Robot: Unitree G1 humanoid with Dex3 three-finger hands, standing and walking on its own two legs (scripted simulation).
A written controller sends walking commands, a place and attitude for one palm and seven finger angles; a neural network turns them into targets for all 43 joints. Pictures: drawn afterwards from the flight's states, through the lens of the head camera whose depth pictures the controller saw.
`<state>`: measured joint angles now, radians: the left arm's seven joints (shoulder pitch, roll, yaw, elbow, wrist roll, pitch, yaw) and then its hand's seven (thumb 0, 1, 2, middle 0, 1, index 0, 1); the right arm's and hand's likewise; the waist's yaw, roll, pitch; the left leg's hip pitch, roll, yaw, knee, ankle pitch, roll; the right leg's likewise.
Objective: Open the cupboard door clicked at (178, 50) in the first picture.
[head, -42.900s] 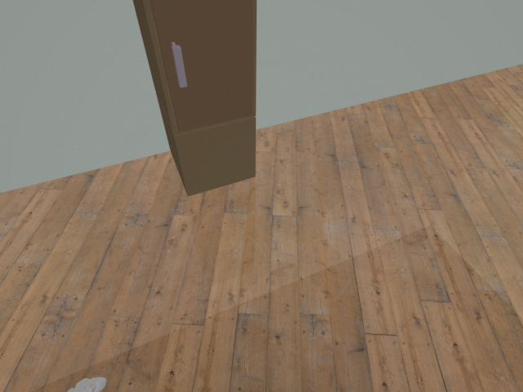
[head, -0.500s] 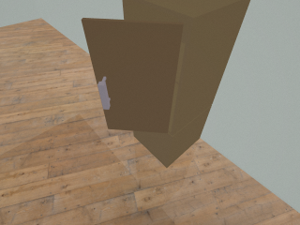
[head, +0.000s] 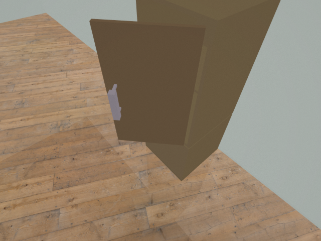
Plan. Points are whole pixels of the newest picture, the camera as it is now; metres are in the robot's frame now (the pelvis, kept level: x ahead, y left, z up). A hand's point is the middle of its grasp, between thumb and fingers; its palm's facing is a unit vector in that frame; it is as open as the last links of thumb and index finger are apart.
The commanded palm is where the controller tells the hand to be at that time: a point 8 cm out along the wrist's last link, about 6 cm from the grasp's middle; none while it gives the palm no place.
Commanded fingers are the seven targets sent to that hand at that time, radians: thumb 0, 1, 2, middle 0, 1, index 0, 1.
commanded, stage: look again from close up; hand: left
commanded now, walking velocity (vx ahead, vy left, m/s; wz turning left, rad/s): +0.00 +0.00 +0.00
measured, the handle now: (116, 102) +0.61 +0.22 -0.05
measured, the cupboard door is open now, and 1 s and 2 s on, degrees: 43 43 43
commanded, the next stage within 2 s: shuffle to correct the standing spot in 0.04 s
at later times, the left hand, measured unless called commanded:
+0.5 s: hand out of the picture +0.02 +0.18 -0.19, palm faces +0.06 -0.98 -0.17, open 7.4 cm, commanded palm none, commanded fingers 0.00 0.90 0.90 -0.20 -0.30 -0.20 -0.30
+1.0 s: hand out of the picture +0.09 +0.17 -0.17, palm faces -0.01 -0.97 -0.23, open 7.3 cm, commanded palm none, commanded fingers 0.00 0.90 0.90 -0.20 -0.30 -0.20 -0.30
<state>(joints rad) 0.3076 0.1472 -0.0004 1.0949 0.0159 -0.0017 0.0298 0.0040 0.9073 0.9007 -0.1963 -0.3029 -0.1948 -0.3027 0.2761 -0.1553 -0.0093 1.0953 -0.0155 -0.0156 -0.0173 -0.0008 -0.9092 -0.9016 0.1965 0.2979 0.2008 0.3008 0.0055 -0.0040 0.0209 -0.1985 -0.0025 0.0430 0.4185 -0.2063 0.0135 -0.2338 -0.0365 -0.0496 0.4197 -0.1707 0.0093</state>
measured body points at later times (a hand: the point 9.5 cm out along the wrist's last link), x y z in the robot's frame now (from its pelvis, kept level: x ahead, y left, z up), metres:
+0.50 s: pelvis +0.05 +0.02 -0.01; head +0.05 +0.02 +0.44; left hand +0.02 +0.24 -0.17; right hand +0.02 -0.21 -0.16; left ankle +0.01 +0.11 -0.74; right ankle +0.03 -0.12 -0.74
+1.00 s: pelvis +0.04 -0.01 +0.00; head +0.05 -0.02 +0.44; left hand +0.09 +0.22 -0.15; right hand +0.03 -0.23 -0.17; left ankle +0.01 +0.11 -0.74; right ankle +0.03 -0.12 -0.74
